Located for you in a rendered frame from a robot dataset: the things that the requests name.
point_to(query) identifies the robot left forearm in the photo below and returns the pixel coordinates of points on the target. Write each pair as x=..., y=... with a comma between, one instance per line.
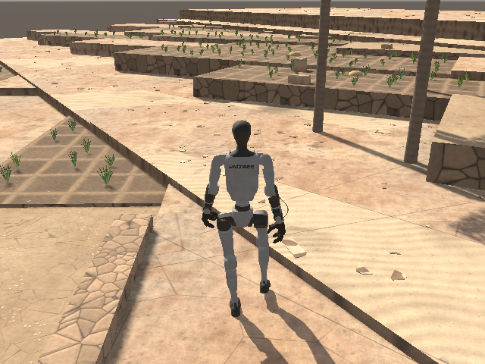
x=208, y=202

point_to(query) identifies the robot right hand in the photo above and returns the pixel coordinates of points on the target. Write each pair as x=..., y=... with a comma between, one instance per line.
x=280, y=233

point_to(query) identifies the robot left upper arm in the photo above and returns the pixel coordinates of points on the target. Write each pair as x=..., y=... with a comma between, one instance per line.
x=215, y=173

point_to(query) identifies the robot right shin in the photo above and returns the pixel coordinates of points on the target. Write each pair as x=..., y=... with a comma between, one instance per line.
x=263, y=258

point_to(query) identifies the robot left hand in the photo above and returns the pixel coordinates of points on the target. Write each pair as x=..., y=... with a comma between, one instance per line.
x=212, y=216

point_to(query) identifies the robot right upper arm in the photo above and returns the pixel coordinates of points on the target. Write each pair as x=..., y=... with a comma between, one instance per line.
x=268, y=172

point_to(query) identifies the humanoid robot torso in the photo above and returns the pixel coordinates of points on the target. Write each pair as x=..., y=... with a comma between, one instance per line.
x=242, y=185

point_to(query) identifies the robot right forearm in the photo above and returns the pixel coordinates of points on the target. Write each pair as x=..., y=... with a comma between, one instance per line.
x=276, y=208

